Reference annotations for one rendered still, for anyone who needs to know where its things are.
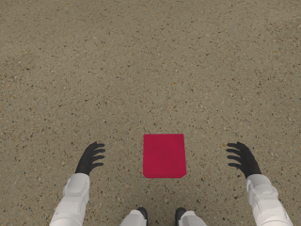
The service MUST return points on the right robot foot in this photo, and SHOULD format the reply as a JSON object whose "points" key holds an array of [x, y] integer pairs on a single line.
{"points": [[178, 214]]}

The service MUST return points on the right robot hand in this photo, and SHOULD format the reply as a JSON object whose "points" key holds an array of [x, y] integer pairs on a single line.
{"points": [[249, 165]]}

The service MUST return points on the right robot forearm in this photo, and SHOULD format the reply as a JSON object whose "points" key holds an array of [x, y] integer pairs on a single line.
{"points": [[263, 197]]}

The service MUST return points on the carton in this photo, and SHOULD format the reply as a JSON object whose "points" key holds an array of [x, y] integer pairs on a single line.
{"points": [[164, 156]]}

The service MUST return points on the left robot shin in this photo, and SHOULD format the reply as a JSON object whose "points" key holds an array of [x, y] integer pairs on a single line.
{"points": [[136, 212]]}

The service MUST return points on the left robot hand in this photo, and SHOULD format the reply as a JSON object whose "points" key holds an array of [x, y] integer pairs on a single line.
{"points": [[85, 163]]}

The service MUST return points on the left robot forearm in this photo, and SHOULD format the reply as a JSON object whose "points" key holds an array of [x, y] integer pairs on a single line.
{"points": [[72, 208]]}

